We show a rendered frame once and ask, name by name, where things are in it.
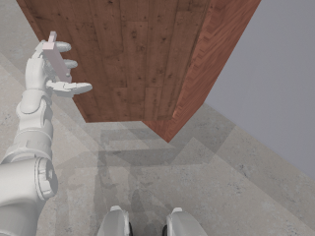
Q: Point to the left robot upper arm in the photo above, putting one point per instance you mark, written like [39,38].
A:
[25,186]

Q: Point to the robot left forearm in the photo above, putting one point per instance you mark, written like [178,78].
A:
[35,131]

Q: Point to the cupboard door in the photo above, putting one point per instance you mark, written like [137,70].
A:
[134,53]

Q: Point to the handle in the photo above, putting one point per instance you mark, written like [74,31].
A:
[55,59]

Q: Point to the left robot thigh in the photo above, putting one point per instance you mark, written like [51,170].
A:
[115,223]

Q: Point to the robot thigh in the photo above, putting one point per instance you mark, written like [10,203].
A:
[182,223]
[115,223]

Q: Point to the left robot hand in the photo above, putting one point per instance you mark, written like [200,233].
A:
[38,73]

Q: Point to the right robot thigh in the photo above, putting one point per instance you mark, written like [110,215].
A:
[182,223]

